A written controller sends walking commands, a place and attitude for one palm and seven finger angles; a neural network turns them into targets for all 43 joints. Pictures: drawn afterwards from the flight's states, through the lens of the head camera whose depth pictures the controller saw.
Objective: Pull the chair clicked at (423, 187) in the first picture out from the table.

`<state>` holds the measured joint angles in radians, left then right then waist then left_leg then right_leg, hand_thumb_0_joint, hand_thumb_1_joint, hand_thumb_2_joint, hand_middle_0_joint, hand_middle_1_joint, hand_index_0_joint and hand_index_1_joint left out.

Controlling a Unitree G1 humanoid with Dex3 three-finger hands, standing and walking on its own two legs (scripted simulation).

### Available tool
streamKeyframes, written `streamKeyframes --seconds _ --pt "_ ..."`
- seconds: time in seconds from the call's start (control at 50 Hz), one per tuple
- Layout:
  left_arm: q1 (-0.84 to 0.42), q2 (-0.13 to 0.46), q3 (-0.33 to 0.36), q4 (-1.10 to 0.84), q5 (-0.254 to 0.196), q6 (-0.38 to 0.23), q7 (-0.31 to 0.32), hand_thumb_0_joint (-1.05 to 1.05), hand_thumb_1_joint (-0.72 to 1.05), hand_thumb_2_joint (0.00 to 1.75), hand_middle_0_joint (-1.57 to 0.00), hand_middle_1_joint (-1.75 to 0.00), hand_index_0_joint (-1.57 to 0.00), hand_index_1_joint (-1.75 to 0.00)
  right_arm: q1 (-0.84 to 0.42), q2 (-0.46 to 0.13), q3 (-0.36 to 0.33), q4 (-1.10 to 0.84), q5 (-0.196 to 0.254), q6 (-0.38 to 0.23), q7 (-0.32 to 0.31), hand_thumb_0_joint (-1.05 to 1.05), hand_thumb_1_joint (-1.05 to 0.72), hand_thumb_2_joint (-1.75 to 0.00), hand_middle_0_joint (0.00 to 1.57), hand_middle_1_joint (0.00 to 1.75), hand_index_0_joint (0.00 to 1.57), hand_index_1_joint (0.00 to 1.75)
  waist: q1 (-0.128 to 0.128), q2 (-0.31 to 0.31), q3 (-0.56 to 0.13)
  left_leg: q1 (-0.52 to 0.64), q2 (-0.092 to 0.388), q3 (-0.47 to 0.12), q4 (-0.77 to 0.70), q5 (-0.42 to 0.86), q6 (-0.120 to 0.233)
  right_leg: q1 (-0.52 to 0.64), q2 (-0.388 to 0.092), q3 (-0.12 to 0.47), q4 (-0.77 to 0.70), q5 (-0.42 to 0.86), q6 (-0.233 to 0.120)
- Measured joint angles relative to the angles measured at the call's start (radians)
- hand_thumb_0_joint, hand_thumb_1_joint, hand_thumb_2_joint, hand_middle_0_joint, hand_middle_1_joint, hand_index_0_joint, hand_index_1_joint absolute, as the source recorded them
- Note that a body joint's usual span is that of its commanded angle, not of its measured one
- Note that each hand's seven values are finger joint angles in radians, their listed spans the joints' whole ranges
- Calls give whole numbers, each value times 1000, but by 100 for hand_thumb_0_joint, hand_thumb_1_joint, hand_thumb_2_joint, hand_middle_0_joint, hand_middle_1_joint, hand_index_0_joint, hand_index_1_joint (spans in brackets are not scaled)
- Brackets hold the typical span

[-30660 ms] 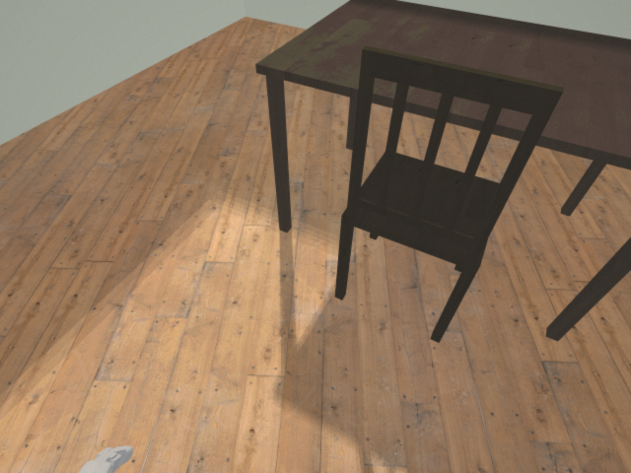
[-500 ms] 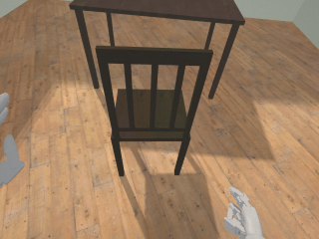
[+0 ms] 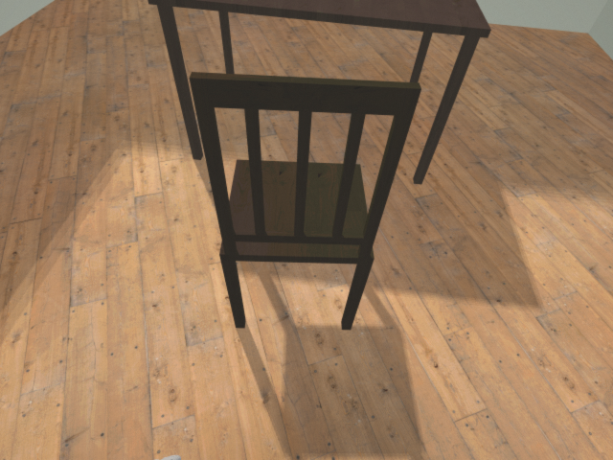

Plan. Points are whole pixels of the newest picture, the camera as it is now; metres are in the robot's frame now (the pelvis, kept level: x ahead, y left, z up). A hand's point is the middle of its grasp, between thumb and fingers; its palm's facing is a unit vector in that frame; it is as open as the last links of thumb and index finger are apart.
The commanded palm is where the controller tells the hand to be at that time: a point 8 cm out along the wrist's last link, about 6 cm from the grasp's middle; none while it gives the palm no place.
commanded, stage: let the arm hang, fingers relaxed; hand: left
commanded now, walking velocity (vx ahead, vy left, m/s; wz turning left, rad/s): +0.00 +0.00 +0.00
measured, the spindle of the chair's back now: (301, 181) +0.65 +0.03 -0.07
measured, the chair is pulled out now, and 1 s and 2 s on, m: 0.64 0.64 0.64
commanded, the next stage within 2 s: look to check the result in 0.80 s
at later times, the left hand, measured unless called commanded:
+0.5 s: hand out of the picture -0.02 +0.17 -0.17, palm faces +0.02 -0.98 -0.20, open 7.4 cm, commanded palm none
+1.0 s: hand out of the picture +0.00 +0.15 -0.17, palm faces +0.03 -0.98 -0.18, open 7.4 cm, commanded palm none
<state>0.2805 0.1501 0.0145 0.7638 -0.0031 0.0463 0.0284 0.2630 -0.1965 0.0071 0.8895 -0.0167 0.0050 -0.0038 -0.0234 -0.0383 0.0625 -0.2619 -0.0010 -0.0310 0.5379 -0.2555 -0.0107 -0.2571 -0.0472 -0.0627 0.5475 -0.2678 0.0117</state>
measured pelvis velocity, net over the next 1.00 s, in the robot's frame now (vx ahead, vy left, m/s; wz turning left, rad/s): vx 0.00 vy -0.01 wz -0.02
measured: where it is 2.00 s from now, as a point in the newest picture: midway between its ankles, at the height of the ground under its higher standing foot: outside the picture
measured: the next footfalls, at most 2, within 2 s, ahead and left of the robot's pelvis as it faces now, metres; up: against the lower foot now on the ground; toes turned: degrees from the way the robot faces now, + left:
none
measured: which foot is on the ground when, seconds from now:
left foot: down 0.00-1.00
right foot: down 0.00-1.00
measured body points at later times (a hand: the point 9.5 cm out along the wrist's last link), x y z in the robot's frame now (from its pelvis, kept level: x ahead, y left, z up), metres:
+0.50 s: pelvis -0.01 -0.01 +0.00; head +0.00 -0.01 +0.45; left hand -0.02 +0.22 -0.15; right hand -0.05 -0.21 -0.16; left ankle +0.02 +0.13 -0.73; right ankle +0.02 -0.12 -0.73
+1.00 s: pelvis +0.00 -0.01 +0.00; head +0.02 -0.02 +0.45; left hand +0.00 +0.20 -0.15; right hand -0.02 -0.21 -0.16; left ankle +0.02 +0.13 -0.73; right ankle +0.02 -0.12 -0.73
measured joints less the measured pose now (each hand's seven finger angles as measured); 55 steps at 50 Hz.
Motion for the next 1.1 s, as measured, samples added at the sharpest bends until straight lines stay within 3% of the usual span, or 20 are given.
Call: streamKeyframes --seconds 0.08,0.26,0.64,1.1 --pt "-8 37 -12 89 10 -14 -9 -4 101 89 -21 -30 -21 -30 39 13 -2 58 -1 19 -5 1 -91 -90 20 30 20 30 17 10 6 4 18 -17 -10 12 -12 21 20 -17 -41 26 -15" --pt "46 54 -14 242 9 -11 -10 0 94 90 -20 -30 -20 -30 97 24 -15 117 2 22 -10 1 -91 -90 20 30 20 30 11 72 -8 13 23 -10 -24 22 -10 28 25 -11 -56 38 -19" --pt "47 -35 -25 301 6 -30 -3 1 91 90 -20 -30 -20 -30 121 85 -8 180 5 -2 -22 0 -91 -90 20 30 20 30 18 51 -25 21 18 8 -49 29 -9 17 19 7 -55 37 -15" --pt "43 -32 -16 297 8 -38 5 1 91 90 -20 -30 -20 -30 79 84 -10 181 10 -9 -31 0 -91 -90 20 30 20 30 20 54 -15 43 26 7 -64 20 -18 34 27 6 -59 23 -23"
